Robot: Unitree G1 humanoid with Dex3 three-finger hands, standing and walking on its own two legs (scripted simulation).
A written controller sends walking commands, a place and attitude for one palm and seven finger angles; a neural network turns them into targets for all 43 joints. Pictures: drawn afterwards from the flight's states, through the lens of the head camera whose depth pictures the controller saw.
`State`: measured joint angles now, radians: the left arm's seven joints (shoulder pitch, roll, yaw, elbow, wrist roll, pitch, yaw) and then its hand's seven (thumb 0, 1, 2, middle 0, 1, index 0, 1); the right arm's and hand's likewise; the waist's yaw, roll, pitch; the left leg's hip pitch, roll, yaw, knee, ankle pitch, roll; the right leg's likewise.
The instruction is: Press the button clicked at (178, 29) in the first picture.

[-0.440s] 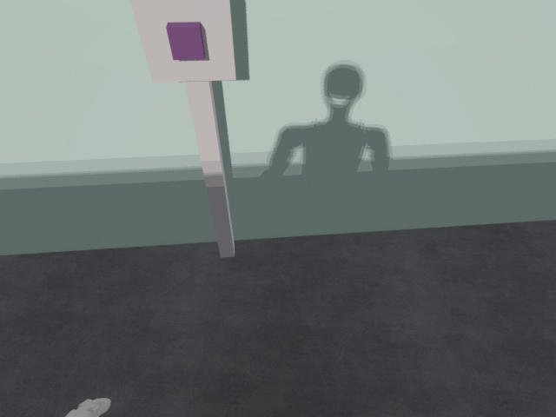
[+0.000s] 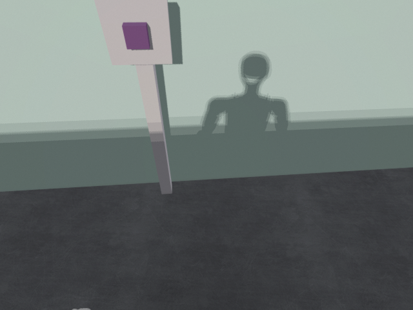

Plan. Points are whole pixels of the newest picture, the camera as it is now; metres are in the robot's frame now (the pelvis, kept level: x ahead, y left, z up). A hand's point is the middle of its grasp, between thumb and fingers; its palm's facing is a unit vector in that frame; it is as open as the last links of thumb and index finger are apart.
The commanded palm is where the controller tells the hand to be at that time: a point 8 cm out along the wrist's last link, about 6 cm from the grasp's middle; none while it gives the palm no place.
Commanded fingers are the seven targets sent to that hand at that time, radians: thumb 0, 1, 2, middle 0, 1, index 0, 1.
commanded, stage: stand and wait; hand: left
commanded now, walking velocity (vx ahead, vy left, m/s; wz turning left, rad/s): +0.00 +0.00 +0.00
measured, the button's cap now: (136, 35) +0.81 +0.27 +0.15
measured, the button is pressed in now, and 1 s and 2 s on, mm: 0 0 0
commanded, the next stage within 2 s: look at it before walking up in 0.38 s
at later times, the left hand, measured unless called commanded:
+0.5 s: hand out of the picture +0.07 +0.24 -0.15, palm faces -0.03 -0.94 -0.33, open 7.4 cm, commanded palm none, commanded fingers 0.00 0.90 0.90 -0.20 -0.30 -0.20 -0.30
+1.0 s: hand out of the picture +0.06 +0.24 -0.15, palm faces -0.03 -0.94 -0.33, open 7.4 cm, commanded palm none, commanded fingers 0.00 0.90 0.90 -0.20 -0.30 -0.20 -0.30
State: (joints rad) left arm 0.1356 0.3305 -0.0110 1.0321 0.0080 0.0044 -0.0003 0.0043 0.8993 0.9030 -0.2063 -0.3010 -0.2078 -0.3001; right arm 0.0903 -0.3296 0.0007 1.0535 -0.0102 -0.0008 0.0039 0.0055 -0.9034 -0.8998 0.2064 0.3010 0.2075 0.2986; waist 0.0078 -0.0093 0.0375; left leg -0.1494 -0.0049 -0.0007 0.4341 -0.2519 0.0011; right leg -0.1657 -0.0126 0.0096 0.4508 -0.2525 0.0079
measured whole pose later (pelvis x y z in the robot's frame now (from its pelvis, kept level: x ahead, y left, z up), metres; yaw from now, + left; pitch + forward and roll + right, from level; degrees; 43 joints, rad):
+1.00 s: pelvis -0.01 +0.00 +0.00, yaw +0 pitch -2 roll +0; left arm 0.13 0.34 -0.01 1.09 0.01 0.00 0.00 0.00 0.90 0.90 -0.21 -0.30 -0.21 -0.30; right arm 0.10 -0.34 0.00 1.12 0.00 -0.01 0.01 0.01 -0.90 -0.90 0.21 0.30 0.21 0.30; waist 0.00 -0.01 0.04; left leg -0.14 0.00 0.00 0.38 -0.21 -0.01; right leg -0.16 0.00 0.01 0.39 -0.20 0.00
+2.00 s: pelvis +0.09 -0.01 -0.02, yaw +6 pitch +0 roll +0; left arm 0.23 0.17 0.04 1.02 0.02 -0.06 -0.01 0.00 0.91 0.90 -0.20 -0.30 -0.20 -0.30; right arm 0.49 -0.13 -0.03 1.19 -0.02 -0.02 -0.01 0.00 -0.90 -0.90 0.21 0.30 0.21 0.30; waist -0.03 0.01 0.05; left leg -0.18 0.02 -0.03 0.68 -0.46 0.01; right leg -0.33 -0.05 -0.11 0.58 -0.24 -0.02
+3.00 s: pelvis +0.31 +0.03 -0.01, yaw +7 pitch -1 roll +1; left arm 0.11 0.15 0.05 0.98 0.03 0.02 0.04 0.00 0.91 0.90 -0.21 -0.30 -0.21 -0.30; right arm 0.19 -0.17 -0.07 1.05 -0.01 0.06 -0.01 0.00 -0.91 -0.90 0.20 0.30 0.20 0.30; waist 0.00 0.00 0.11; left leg -0.38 0.02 0.04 0.96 -0.50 -0.05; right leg -0.37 -0.11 -0.12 0.55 -0.15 0.00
